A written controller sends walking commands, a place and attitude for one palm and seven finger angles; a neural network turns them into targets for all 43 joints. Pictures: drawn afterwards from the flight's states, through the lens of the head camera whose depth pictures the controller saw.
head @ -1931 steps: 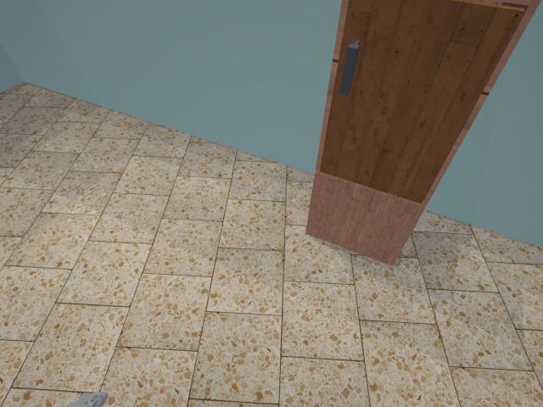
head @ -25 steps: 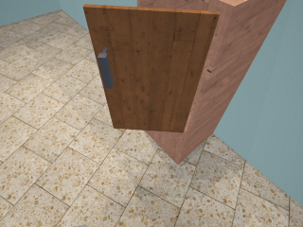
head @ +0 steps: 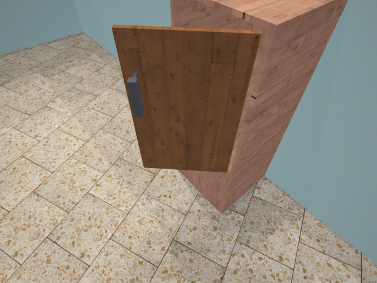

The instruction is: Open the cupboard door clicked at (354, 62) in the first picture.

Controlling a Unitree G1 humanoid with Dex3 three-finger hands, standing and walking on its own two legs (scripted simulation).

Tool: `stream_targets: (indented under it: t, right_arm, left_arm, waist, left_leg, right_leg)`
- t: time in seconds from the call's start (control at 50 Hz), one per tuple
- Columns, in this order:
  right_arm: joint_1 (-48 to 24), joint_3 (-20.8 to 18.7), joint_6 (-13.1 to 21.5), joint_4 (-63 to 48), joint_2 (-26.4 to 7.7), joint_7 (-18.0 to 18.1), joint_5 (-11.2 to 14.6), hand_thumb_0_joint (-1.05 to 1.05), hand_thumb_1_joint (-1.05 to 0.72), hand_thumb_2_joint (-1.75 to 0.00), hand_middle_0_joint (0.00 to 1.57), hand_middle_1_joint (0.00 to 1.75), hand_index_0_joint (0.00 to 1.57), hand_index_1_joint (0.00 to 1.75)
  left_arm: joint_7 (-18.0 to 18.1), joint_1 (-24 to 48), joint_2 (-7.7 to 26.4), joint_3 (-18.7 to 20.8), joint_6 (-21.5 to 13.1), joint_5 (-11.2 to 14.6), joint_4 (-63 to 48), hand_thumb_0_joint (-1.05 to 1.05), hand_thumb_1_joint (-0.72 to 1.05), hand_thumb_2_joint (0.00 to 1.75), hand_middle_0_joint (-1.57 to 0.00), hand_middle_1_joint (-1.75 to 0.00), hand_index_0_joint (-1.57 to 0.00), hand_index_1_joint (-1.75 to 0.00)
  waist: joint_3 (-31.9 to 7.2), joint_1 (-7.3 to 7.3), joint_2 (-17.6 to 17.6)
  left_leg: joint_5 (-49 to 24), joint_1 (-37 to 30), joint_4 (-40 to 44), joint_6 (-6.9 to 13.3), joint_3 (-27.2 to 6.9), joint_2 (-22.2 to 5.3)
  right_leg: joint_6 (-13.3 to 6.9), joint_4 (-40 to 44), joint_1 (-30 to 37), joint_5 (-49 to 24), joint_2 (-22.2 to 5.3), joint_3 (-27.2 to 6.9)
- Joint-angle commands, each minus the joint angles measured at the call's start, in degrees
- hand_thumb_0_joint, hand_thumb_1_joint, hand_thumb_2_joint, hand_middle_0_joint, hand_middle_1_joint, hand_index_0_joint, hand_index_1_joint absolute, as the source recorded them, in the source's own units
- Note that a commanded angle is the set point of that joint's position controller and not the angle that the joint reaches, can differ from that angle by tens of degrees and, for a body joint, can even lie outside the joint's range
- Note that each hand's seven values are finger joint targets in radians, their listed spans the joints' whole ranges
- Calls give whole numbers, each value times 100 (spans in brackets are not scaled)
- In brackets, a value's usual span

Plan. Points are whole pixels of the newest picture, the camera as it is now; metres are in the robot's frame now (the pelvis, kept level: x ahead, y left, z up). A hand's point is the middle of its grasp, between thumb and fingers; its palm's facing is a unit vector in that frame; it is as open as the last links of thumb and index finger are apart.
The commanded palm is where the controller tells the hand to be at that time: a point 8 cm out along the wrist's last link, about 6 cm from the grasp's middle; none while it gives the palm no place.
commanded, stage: come to a stop and stand still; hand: left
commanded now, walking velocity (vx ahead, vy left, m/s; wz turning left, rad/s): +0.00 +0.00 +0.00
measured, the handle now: (137, 94) +0.59 +0.19 +0.07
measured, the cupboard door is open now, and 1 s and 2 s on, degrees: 46 46 46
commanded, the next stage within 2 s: look again from close up in 0.32 s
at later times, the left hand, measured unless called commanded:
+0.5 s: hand out of the picture -0.01 +0.15 -0.18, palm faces +0.01 -0.99 -0.17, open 7.3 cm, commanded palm none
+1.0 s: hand out of the picture +0.03 +0.18 -0.18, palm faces -0.02 -0.97 -0.22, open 7.4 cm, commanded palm none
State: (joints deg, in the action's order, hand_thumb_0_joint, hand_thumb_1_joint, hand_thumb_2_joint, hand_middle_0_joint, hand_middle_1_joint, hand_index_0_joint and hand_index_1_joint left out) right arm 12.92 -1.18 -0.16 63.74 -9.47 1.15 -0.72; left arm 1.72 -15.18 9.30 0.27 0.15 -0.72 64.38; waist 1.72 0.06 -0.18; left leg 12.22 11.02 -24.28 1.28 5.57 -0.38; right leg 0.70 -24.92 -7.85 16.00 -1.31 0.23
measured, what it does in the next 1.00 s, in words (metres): stands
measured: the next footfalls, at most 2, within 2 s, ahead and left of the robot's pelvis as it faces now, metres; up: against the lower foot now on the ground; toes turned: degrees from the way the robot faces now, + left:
none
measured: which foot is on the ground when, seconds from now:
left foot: down 0.00-1.00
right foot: down 0.00-1.00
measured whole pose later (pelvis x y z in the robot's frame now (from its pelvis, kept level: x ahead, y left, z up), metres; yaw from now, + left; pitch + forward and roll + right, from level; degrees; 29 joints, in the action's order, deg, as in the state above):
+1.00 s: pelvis +0.00 +0.00 +0.00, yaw -1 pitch -1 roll +1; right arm 12.6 0.3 1.4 62.0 -10.6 0.7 -0.9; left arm 1.8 -15.0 10.9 -0.8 -1.1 -1.2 61.2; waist 1.9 0.3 -0.5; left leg 14.5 12.2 -27.6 1.1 6.4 -0.9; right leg 0.4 -28.8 -9.6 18.1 -0.9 -0.7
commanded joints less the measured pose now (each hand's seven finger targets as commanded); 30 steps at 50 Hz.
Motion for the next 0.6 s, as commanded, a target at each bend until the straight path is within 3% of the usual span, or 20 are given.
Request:
stream_targets:
  t: [0.0, 0.24, 0.38, 0.4, 0.42, 0.44, 0.46, 0.5, 0.54, 0.58]
  right_arm:
    - [380, -69, 13, -43, -480, 31, -6, 0, -90, -90, 20, 30, 20, 30]
    - [727, -24, 71, 146, -301, 81, -3, 0, -90, -90, 20, 30, 20, 30]
    - [818, -24, 83, 181, -209, 104, -1, 0, -90, -90, 20, 30, 20, 30]
    - [208, 14, 210, -261, -470, 12, 50, 0, -90, -90, 20, 30, 20, 30]
    - [545, 18, 151, -387, -185, -14, -1, 0, -90, -90, 20, 30, 20, 30]
    - [799, 11, 149, -358, -253, -23, -23, 0, -90, -90, 20, 30, 20, 30]
    - [855, 25, 202, -395, -231, -31, -57, 0, -90, -90, 20, 30, 20, 30]
    - [815, 24, 237, -480, -327, 0, -24, 0, -90, -90, 20, 30, 20, 30]
    - [766, 24, 237, -496, -385, 25, -11, 0, -90, -90, 20, 30, 20, 30]
    - [686, 35, 216, -502, -418, 18, -16, 0, -90, -90, 20, 30, 20, 30]
  left_arm:
    - [18, -172, 519, 75, -82, 32, -184, 0, 90, 90, -20, -30, -20, -30]
    - [41, -444, 346, 68, -131, 53, -46, 0, 90, 90, -20, -30, -20, -30]
    - [60, -521, 248, 66, -130, 44, -7, 0, 90, 90, -20, -30, -20, -30]
    - [266, -849, 420, -1, -273, -92, 72, 0, 90, 90, -20, -30, -20, -30]
    - [224, -587, 614, 44, -299, -26, -235, 0, 90, 90, -20, -30, -20, -30]
    - [185, -375, 552, 26, -292, -25, -327, 0, 90, 90, -20, -30, -20, -30]
    - [162, -406, 468, 28, -309, -43, -379, 0, 90, 90, -20, -30, -20, -30]
    - [136, -540, 416, 18, -301, -17, -356, 0, 90, 90, -20, -30, -20, -30]
    - [126, -539, 351, -3, -269, -13, -352, 0, 90, 90, -20, -30, -20, -30]
    - [111, -480, 390, -7, -231, -19, -390, 0, 90, 90, -20, -30, -20, -30]
  waist:
    - [392, -68, -122]
    - [198, -30, -4]
    - [316, -24, -28]
    - [450, 152, 360]
    - [123, -167, 521]
    - [35, -235, 458]
    - [-98, -149, 609]
    - [-272, -93, 319]
    - [-116, -79, -112]
    - [223, -52, -130]
  left_leg:
    - [68, -164, 562, -54, -623, -498]
    - [-300, -171, 527, -54, -614, -525]
    - [-410, -110, 517, -53, -625, -543]
    - [-1049, 213, -637, -159, -470, -611]
    - [138, 125, -412, -117, -557, -442]
    - [211, 229, -287, -71, -630, -489]
    - [-346, 215, -282, -10, -688, -542]
    - [-803, 121, -274, 69, -729, -596]
    - [-795, 123, -205, 98, -724, -610]
    - [-534, 269, -50, 98, -723, -579]
  right_leg:
    - [-258, 780, -718, -130, -483, -558]
    - [-278, 717, -428, -507, -471, -475]
    - [-271, 693, -396, -619, -459, -416]
    - [-234, 554, -644, -2146, -678, -590]
    - [-396, 495, -674, -892, -772, -725]
    - [-436, 290, -753, 11, -532, -574]
    - [-429, 115, -627, -435, -445, -422]
    - [-382, -86, -467, -695, -348, -362]
    - [-355, -97, -547, -744, -332, -367]
    - [-324, -54, -673, -517, -318, -377]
